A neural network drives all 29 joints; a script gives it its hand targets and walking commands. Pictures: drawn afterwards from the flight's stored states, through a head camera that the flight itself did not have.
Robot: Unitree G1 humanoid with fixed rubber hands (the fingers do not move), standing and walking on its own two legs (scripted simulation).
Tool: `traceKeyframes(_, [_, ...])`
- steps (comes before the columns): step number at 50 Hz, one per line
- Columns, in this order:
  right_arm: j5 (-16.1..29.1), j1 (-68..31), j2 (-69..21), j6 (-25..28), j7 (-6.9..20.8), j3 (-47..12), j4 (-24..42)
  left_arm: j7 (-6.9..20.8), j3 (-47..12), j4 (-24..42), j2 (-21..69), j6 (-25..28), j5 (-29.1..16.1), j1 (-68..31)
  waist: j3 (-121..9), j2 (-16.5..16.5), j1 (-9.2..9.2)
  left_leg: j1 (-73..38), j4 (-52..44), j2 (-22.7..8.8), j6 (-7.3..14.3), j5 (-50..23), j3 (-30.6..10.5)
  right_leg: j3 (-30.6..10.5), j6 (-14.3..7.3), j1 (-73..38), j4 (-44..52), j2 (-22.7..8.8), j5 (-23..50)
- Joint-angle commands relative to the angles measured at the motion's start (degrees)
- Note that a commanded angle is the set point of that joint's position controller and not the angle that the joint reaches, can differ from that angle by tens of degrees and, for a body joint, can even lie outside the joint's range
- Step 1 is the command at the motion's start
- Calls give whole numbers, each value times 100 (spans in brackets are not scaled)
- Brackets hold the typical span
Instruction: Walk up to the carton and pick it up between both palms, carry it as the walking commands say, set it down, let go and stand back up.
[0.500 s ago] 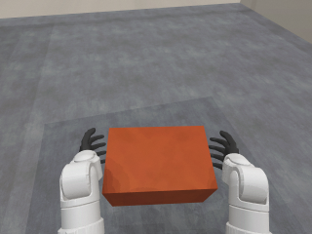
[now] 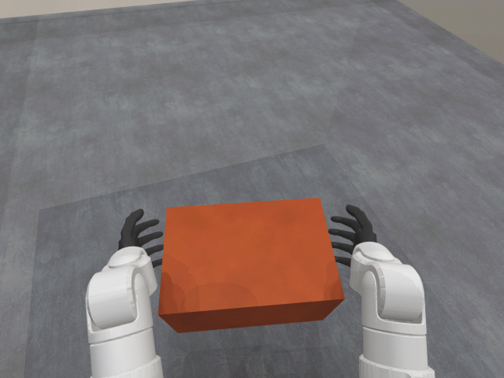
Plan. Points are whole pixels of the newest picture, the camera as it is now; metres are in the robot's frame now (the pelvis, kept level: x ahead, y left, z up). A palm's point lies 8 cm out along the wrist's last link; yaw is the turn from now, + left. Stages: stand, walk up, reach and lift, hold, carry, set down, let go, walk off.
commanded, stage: carry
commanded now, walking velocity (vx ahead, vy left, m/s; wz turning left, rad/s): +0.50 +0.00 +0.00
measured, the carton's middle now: (248, 266) +0.30 +0.01 -0.02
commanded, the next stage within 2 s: none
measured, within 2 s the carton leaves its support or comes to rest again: neither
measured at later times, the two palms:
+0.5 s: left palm (160, 118) +0.58 +0.18 +0.08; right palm (320, 117) +0.59 -0.15 +0.07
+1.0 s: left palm (148, 75) +0.73 +0.23 +0.08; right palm (292, 74) +0.73 -0.10 +0.09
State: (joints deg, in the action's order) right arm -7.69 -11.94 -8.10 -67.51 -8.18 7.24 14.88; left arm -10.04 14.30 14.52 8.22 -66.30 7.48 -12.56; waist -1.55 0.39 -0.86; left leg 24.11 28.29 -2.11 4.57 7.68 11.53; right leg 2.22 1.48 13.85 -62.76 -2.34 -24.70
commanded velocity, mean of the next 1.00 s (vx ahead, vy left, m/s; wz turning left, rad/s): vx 0.12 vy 0.00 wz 0.00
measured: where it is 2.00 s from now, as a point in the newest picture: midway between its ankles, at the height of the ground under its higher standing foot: (236, 319)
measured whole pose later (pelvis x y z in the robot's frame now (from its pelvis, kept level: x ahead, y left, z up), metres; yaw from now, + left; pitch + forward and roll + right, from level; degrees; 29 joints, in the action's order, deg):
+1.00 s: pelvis +0.46 +0.06 +0.00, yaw -1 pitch +4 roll +0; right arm -8.9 -11.4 -8.0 -68.1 -6.1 8.6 12.8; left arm -11.4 12.2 13.4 8.1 -68.1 8.3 -12.3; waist -7.8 2.5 0.5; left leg 19.6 28.9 -0.2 3.7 13.3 9.6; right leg 6.2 1.7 9.8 -27.9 -4.1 -21.3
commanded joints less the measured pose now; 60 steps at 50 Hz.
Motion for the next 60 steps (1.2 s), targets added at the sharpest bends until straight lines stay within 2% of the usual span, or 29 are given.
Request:
traceKeyframes(1, [2788, -2983, -5292, 205, 2157, -4032, 696, 2300, -4970, 637, 5580, -79, -2905, -3275, -2062, -575, -4, -2887, -1388, -1589, 215, -1712, -1894, -323, -89, 1813, -160, -290, 842])
traceKeyframes(3, [2867, -3024, -5240, 195, 2213, -4016, 848, 2217, -4955, 491, 5578, -65, -2798, -2961, -2040, -651, 30, -2796, -1563, -1445, 167, -1510, -1419, 29, -75, 1736, 67, -159, 1170])
traceKeyframes(7, [2723, -2605, -4973, 171, 2293, -3854, 634, 2099, -4997, 468, 5515, -59, -2658, -2691, -1822, -1150, 26, -3089, -1848, -1216, 105, -1698, -920, 345, 59, 2228, 758, -118, 1781])
traceKeyframes(11, [2606, -2511, -4800, 110, 2343, -3802, 494, 2067, -4995, 451, 5382, -147, -2577, -2773, -1386, -1106, 15, -3081, -1878, -916, -36, -2193, -509, 745, 136, 2092, 1804, 100, 2245])
traceKeyframes(13, [2592, -2557, -4733, 57, 2320, -3828, 551, 2083, -4959, 374, 5338, -240, -2558, -2751, -1198, -1123, -3, -3190, -1807, -887, -7, -2466, -427, 867, 131, 2034, 2326, 173, 2265])
traceKeyframes(16, [2533, -2520, -4690, -39, 2253, -3816, 553, 2118, -4846, 285, 5289, -374, -2540, -2808, -1051, -1014, -55, -3535, -1240, -890, -76, -4446, -254, 1109, 109, 1738, 3299, 448, 2384])
traceKeyframes(18, [2474, -2484, -4658, -103, 2210, -3785, 562, 2150, -4776, 187, 5297, -435, -2532, -2657, -1506, -918, 18, -3584, -112, -701, -363, -5293, 22, 1339, 75, 615, 4175, 733, 2932])
traceKeyframes(19, [2462, -2506, -4654, -127, 2190, -3788, 559, 2183, -4739, 138, 5329, -449, -2523, -2674, -1834, -636, 96, -3184, 713, -560, -582, -4826, 149, 1184, 28, -355, 4544, 564, 3802])
traceKeyframes(20, [2457, -2507, -4656, -149, 2169, -3795, 546, 2217, -4659, 77, 5287, -455, -2513, -2588, -2397, -81, 162, -2267, 1705, -339, -751, -3286, 86, 494, -209, -1823, 4300, -168, 5714])
traceKeyframes(21, [2498, -2661, -4757, -156, 2173, -3879, 579, 2234, -4596, 3, 5265, -447, -2506, -2535, -2636, 929, 181, -548, 2836, 124, -762, 580, -123, -921, -717, -3349, 3723, -1350, 8793])
traceKeyframes(22, [2593, -2673, -4855, -102, 2164, -3957, 468, 2209, -4653, 18, 5316, -382, -2581, -2702, -2637, 1065, 143, 114, 3367, 336, -671, 2210, -586, -1291, -1087, -3617, 3569, -1769, 9388])
traceKeyframes(23, [2722, -2948, -4979, -20, 2140, -4120, 633, 2259, -4713, 166, 5408, -292, -2708, -2884, -2650, 933, 146, 376, 3570, 291, -540, 2140, -904, -1344, -1358, -3475, 3684, -1859, 9075])
traceKeyframes(24, [2875, -3135, -5045, 41, 2152, -4296, 808, 2273, -4783, 266, 5493, -249, -2734, -2906, -2447, 622, 165, 403, 3372, 151, -502, 2062, -1041, -983, -1261, -3044, 3903, -1715, 8536])
traceKeyframes(26, [2965, -3294, -5201, 133, 2125, -4474, 1006, 2294, -4691, 278, 5546, -220, -2706, -2917, -2321, 531, 147, 207, 2191, -73, -450, 1682, -1170, -491, -924, -2604, 4158, -1417, 7452])
traceKeyframes(28, [2896, -3066, -5201, 161, 2077, -4375, 957, 2290, -4725, 389, 5551, -167, -2727, -2822, -2477, 583, 170, -85, 1359, 25, -517, 1422, -1034, -137, -852, -2564, 4222, -1268, 6985])
traceKeyframes(30, [2815, -2730, -5181, 175, 2036, -4304, 894, 2293, -4789, 603, 5449, -122, -2730, -2704, -2563, 587, 163, -356, 865, 204, -534, 993, -738, 118, -859, -2471, 4192, -1197, 7011])
traceKeyframes(33, [2748, -2646, -5144, 160, 2020, -4300, 1005, 2325, -4726, 615, 5298, -132, -2679, -2437, -2438, 736, 191, -514, 441, 258, -530, 190, -456, 398, -773, -2066, 4069, -1056, 6482])
traceKeyframes(35, [2742, -2783, -5096, 116, 2022, -4352, 1106, 2340, -4629, 476, 5259, -173, -2633, -2330, -2267, 817, 174, -743, 109, 205, -504, -437, -397, 482, -664, -1657, 3947, -934, 5724])
traceKeyframes(36, [2723, -2792, -5059, 84, 2034, -4353, 1081, 2344, -4606, 403, 5231, -194, -2612, -2312, -2179, 722, 132, -981, -271, 119, -472, -972, -407, 547, -551, -1394, 3808, -829, 5172])
traceKeyframes(37, [2700, -2803, -5019, 42, 2056, -4327, 1008, 2339, -4593, 317, 5190, -224, -2583, -2323, -2100, 594, 85, -1310, -659, -37, -422, -1648, -487, 597, -416, -1080, 3617, -699, 4455])
traceKeyframes(38, [2671, -2797, -4944, -3, 2080, -4266, 915, 2327, -4613, 254, 5168, -253, -2564, -2368, -2126, 320, 60, -1783, -633, -362, -283, -2576, -793, 573, -272, -630, 3405, -550, 3393])
traceKeyframes(39, [2656, -2692, -4842, -54, 2110, -4169, 759, 2311, -4629, 202, 5142, -285, -2538, -2388, -2262, -236, 51, -2360, -399, -950, -80, -4020, -1377, 592, -101, -65, 3071, -353, 2077])
traceKeyframes(40, [2598, -2474, -4820, -106, 2138, -4055, 519, 2318, -4674, 158, 5139, -325, -2539, -2404, -2181, -642, 38, -2446, -345, -1295, 125, -4710, -1579, 597, -12, 177, 2912, -159, 987])
traceKeyframes(41, [2536, -2398, -4856, -130, 2144, -3955, 317, 2333, -4651, 69, 5147, -355, -2520, -2433, -2108, -727, 62, -2413, -272, -1421, 276, -4577, -1579, 414, -5, 138, 3090, -218, 830])
traceKeyframes(44, [2434, -2366, -4891, -114, 2192, -3750, -43, 2345, -4750, -27, 5235, -357, -2592, -2872, -2007, -660, 51, -1832, -410, -1032, 34, -3069, -1284, 332, -73, -277, 3306, -299, 1145])
traceKeyframes(46, [2469, -2652, -4919, -64, 2185, -3755, 71, 2363, -4763, -61, 5335, -354, -2670, -3069, -1920, -725, 33, -1735, -368, -940, -16, -2584, -1197, 291, -88, -307, 3510, -326, 1145])
traceKeyframes(52, [2517, -2872, -4972, 32, 2131, -3841, 312, 2342, -4719, -53, 5424, -311, -2757, -3082, -2281, -343, 13, -1949, -26, -880, 21, -3203, -1076, 306, -65, -454, 3349, -390, 1834])
traceKeyframes(54, [2582, -2963, -5006, 54, 2129, -3946, 501, 2331, -4697, -18, 5437, -286, -2736, -3002, -2375, -239, 22, -2008, 21, -866, 46, -3145, -1039, 312, -71, -450, 3350, -389, 1833])
traceKeyframes(60, [2648, -2850, -5071, 42, 2138, -4079, 625, 2306, -4644, 57, 5385, -246, -2651, -2805, -2373, -54, 35, -1721, 187, -735, 24, -2617, -903, 227, -142, -637, 3252, -542, 2587])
